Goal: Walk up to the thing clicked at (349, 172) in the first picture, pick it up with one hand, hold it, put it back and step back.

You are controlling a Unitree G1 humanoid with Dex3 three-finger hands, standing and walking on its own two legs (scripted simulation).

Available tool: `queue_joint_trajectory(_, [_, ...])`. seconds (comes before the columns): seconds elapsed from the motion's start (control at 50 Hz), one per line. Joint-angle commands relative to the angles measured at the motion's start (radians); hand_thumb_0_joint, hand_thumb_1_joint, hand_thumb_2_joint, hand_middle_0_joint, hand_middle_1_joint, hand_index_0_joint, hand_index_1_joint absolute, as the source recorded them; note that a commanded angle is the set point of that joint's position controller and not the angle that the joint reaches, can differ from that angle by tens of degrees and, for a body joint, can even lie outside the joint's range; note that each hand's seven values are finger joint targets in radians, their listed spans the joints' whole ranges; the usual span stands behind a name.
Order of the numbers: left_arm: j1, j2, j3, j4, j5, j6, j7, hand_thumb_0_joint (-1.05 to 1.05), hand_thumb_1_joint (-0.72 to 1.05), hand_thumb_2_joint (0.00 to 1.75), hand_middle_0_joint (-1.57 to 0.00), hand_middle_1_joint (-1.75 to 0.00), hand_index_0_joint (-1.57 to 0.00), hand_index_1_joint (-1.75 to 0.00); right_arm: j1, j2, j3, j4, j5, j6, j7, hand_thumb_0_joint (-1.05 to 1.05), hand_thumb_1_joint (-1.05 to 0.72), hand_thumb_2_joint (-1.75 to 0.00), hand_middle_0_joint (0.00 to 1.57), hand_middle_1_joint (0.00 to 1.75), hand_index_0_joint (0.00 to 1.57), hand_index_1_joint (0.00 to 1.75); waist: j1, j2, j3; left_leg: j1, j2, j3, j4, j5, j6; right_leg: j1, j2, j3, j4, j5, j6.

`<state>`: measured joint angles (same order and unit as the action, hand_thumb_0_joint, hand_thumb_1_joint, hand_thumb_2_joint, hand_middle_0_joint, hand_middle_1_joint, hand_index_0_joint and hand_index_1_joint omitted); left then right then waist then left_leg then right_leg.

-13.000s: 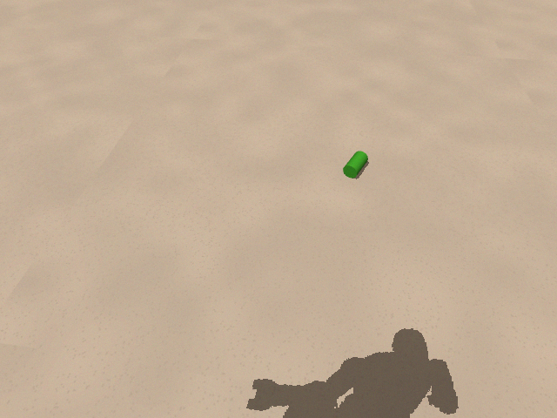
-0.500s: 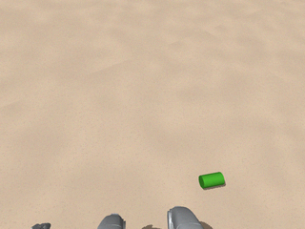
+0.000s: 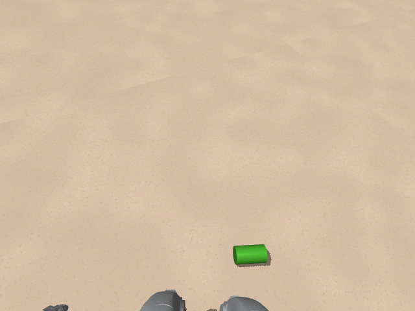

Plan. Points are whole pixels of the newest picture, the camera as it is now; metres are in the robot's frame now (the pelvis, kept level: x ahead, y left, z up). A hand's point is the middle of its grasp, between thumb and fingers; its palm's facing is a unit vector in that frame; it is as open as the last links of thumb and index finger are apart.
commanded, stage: walk up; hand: left
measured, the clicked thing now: (249, 254) +0.42 -0.21 -0.70
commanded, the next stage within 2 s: none
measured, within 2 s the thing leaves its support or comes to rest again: neither
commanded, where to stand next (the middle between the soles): +0.05 -0.46 m, yaw +4 degrees
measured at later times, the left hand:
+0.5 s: hand out of the picture +0.08 +0.03 -0.14, palm faces -0.08 -0.93 -0.36, open 7.4 cm
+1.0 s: hand out of the picture +0.06 -0.18 -0.17, palm faces -0.04 -0.91 -0.41, open 7.3 cm
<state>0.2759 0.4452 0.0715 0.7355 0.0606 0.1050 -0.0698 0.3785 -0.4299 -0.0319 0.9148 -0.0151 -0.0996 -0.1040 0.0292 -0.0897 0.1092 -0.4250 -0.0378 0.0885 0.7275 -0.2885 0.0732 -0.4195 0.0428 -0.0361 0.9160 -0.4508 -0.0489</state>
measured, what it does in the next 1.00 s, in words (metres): steps to the right: right foot, then left foot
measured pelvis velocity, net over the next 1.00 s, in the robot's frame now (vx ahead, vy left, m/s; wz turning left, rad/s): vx -0.05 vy -0.48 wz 0.00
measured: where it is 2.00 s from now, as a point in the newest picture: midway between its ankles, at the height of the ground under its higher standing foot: outside the picture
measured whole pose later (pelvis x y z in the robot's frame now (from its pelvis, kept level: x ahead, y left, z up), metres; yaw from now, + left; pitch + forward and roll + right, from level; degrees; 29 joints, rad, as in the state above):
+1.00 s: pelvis -0.05 -0.48 -0.04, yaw +0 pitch -2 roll +0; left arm 0.22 0.48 0.11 0.77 0.05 0.07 -0.06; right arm 0.29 -0.54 -0.10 0.93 -0.04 -0.01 -0.11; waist -0.01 -0.05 0.11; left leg -0.63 0.12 -0.20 1.16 -0.54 0.03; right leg -0.50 -0.04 0.03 1.05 -0.52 0.04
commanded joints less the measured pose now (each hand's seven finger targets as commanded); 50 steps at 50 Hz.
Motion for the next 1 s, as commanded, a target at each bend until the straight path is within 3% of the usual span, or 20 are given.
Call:
queue_joint_trajectory(0.0, [-0.043, 0.263, 0.077, -0.103, -0.002, -0.019, 0.024, 0.00, 0.90, 0.90, -0.20, -0.30, -0.20, -0.30, 0.104, -0.382, -0.121, -0.058, 0.027, -0.004, -0.047, 0.00, -0.90, -0.90, 0.20, 0.30, 0.20, 0.30, -0.047, 0.043, -0.116, 0.258, 0.467, -0.618, -0.300, 0.099, 0.205, -0.283, -0.073, 0.286, 0.366, -0.046, 0.026])
queue_joint_trajectory(0.04, [-0.039, 0.256, 0.089, -0.089, -0.010, -0.025, 0.015, 0.00, 0.90, 0.90, -0.20, -0.30, -0.20, -0.30, 0.080, -0.349, -0.113, -0.069, 0.014, -0.002, -0.035, 0.00, -0.90, -0.90, 0.20, 0.30, 0.20, 0.30, -0.029, 0.125, -0.080, 0.146, 0.369, -0.414, -0.271, 0.054, 0.167, -0.243, -0.077, 0.269, 0.348, 0.035, 0.032])
queue_joint_trajectory(0.2, [-0.081, 0.231, 0.095, -0.098, -0.012, -0.014, -0.028, 0.00, 0.90, 0.90, -0.20, -0.30, -0.20, -0.30, 0.035, -0.438, -0.146, -0.091, -0.026, -0.001, -0.018, 0.00, -0.90, -0.90, 0.20, 0.30, 0.20, 0.30, -0.049, 0.300, -0.077, -0.006, 0.335, -0.322, -0.228, -0.249, 0.170, -0.171, -0.138, 0.097, 0.137, -0.036, 0.067])
queue_joint_trajectory(0.28, [0.119, 0.228, 0.125, -0.011, -0.004, -0.020, -0.021, 0.00, 0.90, 0.90, -0.20, -0.30, -0.20, -0.30, -0.058, -0.389, -0.124, -0.075, -0.033, 0.026, -0.015, 0.00, -0.90, -0.90, 0.20, 0.30, 0.20, 0.30, 0.092, 0.175, -0.158, -0.241, 0.212, -0.125, 0.049, -0.212, 0.053, 0.229, -0.052, -0.016, -0.188, 0.036, 0.035])
queue_joint_trajectory(0.3, [0.207, 0.259, 0.133, 0.009, 0.014, -0.027, -0.012, 0.00, 0.90, 0.90, -0.20, -0.30, -0.20, -0.30, -0.048, -0.298, -0.092, -0.070, -0.030, 0.038, -0.017, 0.00, -0.90, -0.90, 0.20, 0.30, 0.20, 0.30, 0.157, -0.048, -0.140, -0.382, 0.137, -0.007, 0.339, -0.271, 0.010, 0.277, -0.070, 0.055, -0.296, -0.024, 0.011])
queue_joint_trajectory(0.32, [0.098, 0.373, 0.138, -0.046, 0.014, -0.041, -0.002, 0.00, 0.90, 0.90, -0.20, -0.30, -0.20, -0.30, -0.079, -0.229, -0.074, -0.112, -0.006, 0.044, -0.023, 0.00, -0.90, -0.90, 0.20, 0.30, 0.20, 0.30, 0.115, -0.299, -0.073, -0.491, -0.003, -0.014, 0.530, -0.401, -0.027, 0.080, -0.311, 0.606, -0.605, -0.125, -0.090])
queue_joint_trajectory(0.34, [-0.102, 0.424, 0.136, -0.101, -0.001, -0.049, 0.011, 0.00, 0.90, 0.90, -0.20, -0.30, -0.20, -0.30, -0.106, -0.269, -0.098, -0.102, -0.003, 0.044, -0.046, 0.00, -0.90, -0.90, 0.20, 0.30, 0.20, 0.30, 0.027, -0.247, -0.033, -0.409, 0.051, -0.139, 0.587, -0.344, -0.029, -0.011, -0.379, 0.773, -0.725, -0.214, -0.166])
queue_joint_trajectory(0.36, [-0.122, 0.361, 0.127, -0.113, -0.012, -0.049, 0.016, 0.00, 0.90, 0.90, -0.20, -0.30, -0.20, -0.30, -0.072, -0.302, -0.100, -0.053, 0.011, 0.040, -0.041, 0.00, -0.90, -0.90, 0.20, 0.30, 0.20, 0.30, 0.005, -0.077, -0.024, -0.393, 0.080, -0.161, 0.569, -0.258, -0.034, 0.037, -0.322, 0.628, -0.639, -0.196, -0.153])
queue_joint_trajectory(0.42, [-0.154, 0.299, 0.107, -0.085, 0.007, -0.043, 0.021, 0.00, 0.90, 0.90, -0.20, -0.30, -0.20, -0.30, 0.083, -0.302, -0.090, 0.052, 0.030, 0.026, -0.027, 0.00, -0.90, -0.90, 0.20, 0.30, 0.20, 0.30, -0.035, -0.207, -0.066, -0.211, 0.105, -0.063, 0.397, -0.218, -0.027, 0.053, -0.244, 0.351, -0.437, 0.049, -0.179])
queue_joint_trajectory(0.48, [-0.160, 0.243, 0.076, -0.106, 0.013, -0.034, 0.015, 0.00, 0.90, 0.90, -0.20, -0.30, -0.20, -0.30, 0.149, -0.265, -0.091, 0.063, 0.027, 0.018, -0.013, 0.00, -0.90, -0.90, 0.20, 0.30, 0.20, 0.30, -0.043, -0.184, -0.069, 0.002, 0.049, -0.012, 0.141, -0.166, -0.009, -0.010, -0.225, 0.284, -0.397, 0.215, -0.207])
queue_joint_trajectory(0.52, [-0.187, 0.199, 0.053, -0.127, 0.005, -0.025, 0.016, 0.00, 0.90, 0.90, -0.20, -0.30, -0.20, -0.30, 0.255, -0.261, -0.093, 0.080, 0.018, 0.003, -0.017, 0.00, -0.90, -0.90, 0.20, 0.30, 0.20, 0.30, -0.091, -0.081, -0.119, 0.236, 0.062, -0.075, -0.134, 0.031, 0.000, -0.092, -0.172, 0.189, -0.190, 0.297, -0.152])
queue_joint_trajectory(0.56, [-0.116, 0.112, 0.028, -0.141, -0.004, -0.028, 0.020, 0.00, 0.90, 0.90, -0.20, -0.30, -0.20, -0.30, 0.211, -0.414, -0.135, 0.006, -0.025, -0.009, -0.042, 0.00, -0.90, -0.90, 0.20, 0.30, 0.20, 0.30, -0.067, 0.194, -0.111, 0.414, 0.457, -0.745, -0.293, 0.127, 0.110, -0.411, -0.024, 0.163, 0.149, -0.037, -0.002])
queue_joint_trajectory(0.58, [-0.091, 0.223, 0.059, -0.131, 0.008, -0.017, 0.031, 0.00, 0.90, 0.90, -0.20, -0.30, -0.20, -0.30, 0.182, -0.462, -0.149, -0.014, 0.004, -0.009, -0.044, 0.00, -0.90, -0.90, 0.20, 0.30, 0.20, 0.30, -0.077, 0.096, -0.151, 0.352, 0.579, -0.833, -0.299, 0.168, 0.206, -0.389, -0.067, 0.257, 0.266, -0.143, 0.015])
queue_joint_trajectory(0.66, [-0.077, 0.240, 0.095, -0.102, -0.014, -0.020, 0.023, 0.00, 0.90, 0.90, -0.20, -0.30, -0.20, -0.30, 0.060, -0.362, -0.124, -0.054, 0.003, -0.002, -0.042, 0.00, -0.90, -0.90, 0.20, 0.30, 0.20, 0.30, -0.013, 0.154, -0.073, 0.104, 0.361, -0.416, -0.206, 0.157, 0.179, -0.271, -0.069, 0.273, 0.422, 0.024, 0.026])
queue_joint_trajectory(0.8, [-0.119, 0.225, 0.104, -0.122, -0.007, -0.015, -0.014, 0.00, 0.90, 0.90, -0.20, -0.30, -0.20, -0.30, 0.042, -0.416, -0.150, -0.094, -0.037, 0.000, -0.023, 0.00, -0.90, -0.90, 0.20, 0.30, 0.20, 0.30, -0.051, 0.283, -0.094, 0.040, 0.332, -0.369, -0.213, -0.218, 0.169, -0.226, -0.131, 0.126, 0.230, -0.053, 0.075])
queue_joint_trajectory(0.88, [0.127, 0.197, 0.115, 0.012, -0.029, -0.024, -0.003, 0.00, 0.90, 0.90, -0.20, -0.30, -0.20, -0.30, -0.127, -0.400, -0.133, -0.104, -0.044, 0.029, 0.000, 0.00, -0.90, -0.90, 0.20, 0.30, 0.20, 0.30, 0.083, 0.302, -0.163, -0.214, 0.239, -0.184, -0.041, -0.283, 0.071, 0.189, -0.069, -0.008, -0.124, -0.018, 0.047])
queue_joint_trajectory(0.9, [0.226, 0.220, 0.125, 0.060, -0.017, -0.032, 0.008, 0.00, 0.90, 0.90, -0.20, -0.30, -0.20, -0.30, -0.113, -0.300, -0.102, -0.091, -0.048, 0.047, 0.000, 0.00, -0.90, -0.90, 0.20, 0.30, 0.20, 0.30, 0.135, 0.075, -0.166, -0.344, 0.145, -0.082, 0.237, -0.357, 0.024, 0.281, -0.032, 0.016, -0.208, -0.059, 0.047])
queue_joint_trajectory(0.92, [0.262, 0.291, 0.130, 0.052, 0.004, -0.044, 0.020, 0.00, 0.90, 0.90, -0.20, -0.30, -0.20, -0.30, -0.121, -0.174, -0.057, -0.110, -0.032, 0.059, -0.001, 0.00, -0.90, -0.90, 0.20, 0.30, 0.20, 0.30, 0.174, -0.247, -0.075, -0.558, 0.024, -0.035, 0.577, -0.420, -0.022, 0.166, -0.200, 0.384, -0.410, -0.333, 0.011])
queue_joint_trajectory(0.94, [0.035, 0.397, 0.130, -0.022, -0.009, -0.057, 0.038, 0.00, 0.90, 0.90, -0.20, -0.30, -0.20, -0.30, -0.180, -0.206, -0.080, -0.143, -0.015, 0.059, -0.023, 0.00, -0.90, -0.90, 0.20, 0.30, 0.20, 0.30, 0.085, -0.309, -0.022, -0.524, -0.001, -0.226, 0.645, -0.372, -0.041, 0.003, -0.359, 0.847, -0.733, -0.388, -0.084])
queue_joint_trajectory(0.98, [-0.093, 0.355, 0.118, -0.025, -0.028, -0.085, 0.058, 0.00, 0.90, 0.90, -0.20, -0.30, -0.20, -0.30, -0.133, -0.274, -0.087, -0.059, 0.011, 0.047, -0.003, 0.00, -0.90, -0.90, 0.20, 0.30, 0.20, 0.30, -0.002, 0.005, 0.017, -0.452, 0.066, -0.281, 0.608, -0.174, -0.050, 0.031, -0.342, 0.696, -0.653, -0.367, -0.043])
